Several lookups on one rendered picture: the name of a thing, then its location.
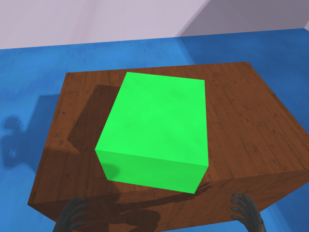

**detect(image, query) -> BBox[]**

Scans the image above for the left robot hand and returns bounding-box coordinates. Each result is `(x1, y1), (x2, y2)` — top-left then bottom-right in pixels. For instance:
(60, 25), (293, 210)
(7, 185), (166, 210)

(53, 196), (89, 232)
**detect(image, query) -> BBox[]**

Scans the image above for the right robot hand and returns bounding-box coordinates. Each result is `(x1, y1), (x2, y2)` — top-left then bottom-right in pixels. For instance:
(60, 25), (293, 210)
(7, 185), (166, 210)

(230, 193), (267, 232)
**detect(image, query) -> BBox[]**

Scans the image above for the pedestal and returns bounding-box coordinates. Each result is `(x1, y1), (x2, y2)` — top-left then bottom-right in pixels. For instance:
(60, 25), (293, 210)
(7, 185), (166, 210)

(28, 61), (309, 232)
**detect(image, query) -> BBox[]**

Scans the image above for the carton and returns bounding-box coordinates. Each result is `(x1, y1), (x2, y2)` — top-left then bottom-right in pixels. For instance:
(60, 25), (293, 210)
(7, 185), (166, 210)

(95, 72), (209, 194)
